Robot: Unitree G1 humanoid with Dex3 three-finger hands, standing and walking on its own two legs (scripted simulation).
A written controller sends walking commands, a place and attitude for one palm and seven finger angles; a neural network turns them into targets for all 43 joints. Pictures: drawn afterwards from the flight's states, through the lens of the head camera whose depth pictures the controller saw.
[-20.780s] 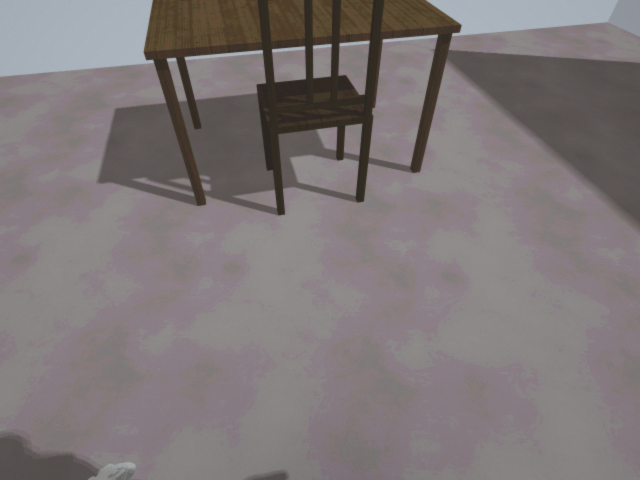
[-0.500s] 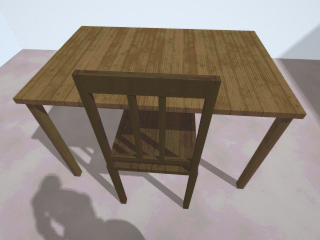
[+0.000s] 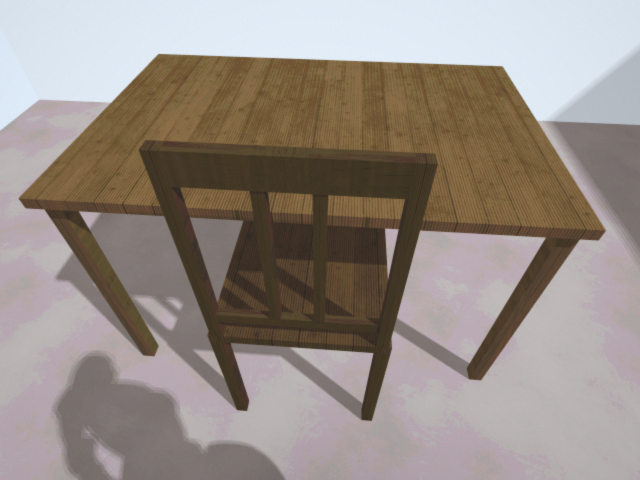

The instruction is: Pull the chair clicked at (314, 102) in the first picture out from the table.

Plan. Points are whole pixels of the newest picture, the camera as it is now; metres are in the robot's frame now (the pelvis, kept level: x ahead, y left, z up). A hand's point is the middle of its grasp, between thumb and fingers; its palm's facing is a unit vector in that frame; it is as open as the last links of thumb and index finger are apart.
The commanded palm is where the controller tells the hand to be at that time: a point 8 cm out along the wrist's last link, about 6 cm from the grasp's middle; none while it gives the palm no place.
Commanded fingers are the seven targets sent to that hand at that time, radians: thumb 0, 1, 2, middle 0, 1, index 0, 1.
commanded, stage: shuffle to correct the standing spot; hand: left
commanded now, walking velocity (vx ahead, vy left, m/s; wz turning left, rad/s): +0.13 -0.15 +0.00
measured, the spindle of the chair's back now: (268, 262) +0.49 +0.13 -0.06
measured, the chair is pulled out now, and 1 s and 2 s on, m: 0.00 0.00 0.00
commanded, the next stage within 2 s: come to a stop and stand still in 0.08 s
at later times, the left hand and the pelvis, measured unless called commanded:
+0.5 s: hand out of the picture +0.00 +0.11 -0.18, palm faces +0.12 -0.98 -0.14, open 7.4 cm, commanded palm none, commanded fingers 0.00 0.90 0.90 -0.20 -0.30 -0.20 -0.30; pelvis +0.04 -0.03 +0.00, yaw +1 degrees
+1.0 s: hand out of the picture -0.01 +0.22 -0.17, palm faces +0.03 -0.97 -0.24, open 7.4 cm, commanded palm none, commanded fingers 0.00 0.90 0.90 -0.20 -0.30 -0.20 -0.30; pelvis -0.03 +0.03 -0.01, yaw +0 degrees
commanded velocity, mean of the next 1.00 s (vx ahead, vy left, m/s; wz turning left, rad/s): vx -0.01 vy -0.01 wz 0.00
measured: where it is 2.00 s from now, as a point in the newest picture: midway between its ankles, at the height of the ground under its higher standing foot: outside the picture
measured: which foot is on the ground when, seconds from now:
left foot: down 0.00-1.00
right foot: down 0.00-1.00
